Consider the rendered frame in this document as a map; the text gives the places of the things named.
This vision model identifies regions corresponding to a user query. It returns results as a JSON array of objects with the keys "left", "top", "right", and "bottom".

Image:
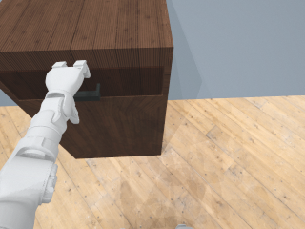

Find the robot left forearm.
[{"left": 0, "top": 89, "right": 74, "bottom": 184}]

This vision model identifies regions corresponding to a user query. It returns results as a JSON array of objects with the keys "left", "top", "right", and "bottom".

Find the cabinet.
[{"left": 0, "top": 0, "right": 174, "bottom": 159}]

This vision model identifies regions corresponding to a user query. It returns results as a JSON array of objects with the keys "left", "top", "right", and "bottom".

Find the robot left upper arm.
[{"left": 0, "top": 156, "right": 58, "bottom": 229}]

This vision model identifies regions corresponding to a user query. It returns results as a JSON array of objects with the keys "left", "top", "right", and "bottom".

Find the handle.
[{"left": 73, "top": 83, "right": 101, "bottom": 102}]

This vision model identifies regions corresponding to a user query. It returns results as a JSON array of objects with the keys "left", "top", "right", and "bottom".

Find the drawer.
[{"left": 0, "top": 66, "right": 164, "bottom": 100}]

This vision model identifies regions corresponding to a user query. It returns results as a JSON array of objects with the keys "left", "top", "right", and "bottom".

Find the left robot hand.
[{"left": 45, "top": 60, "right": 91, "bottom": 124}]

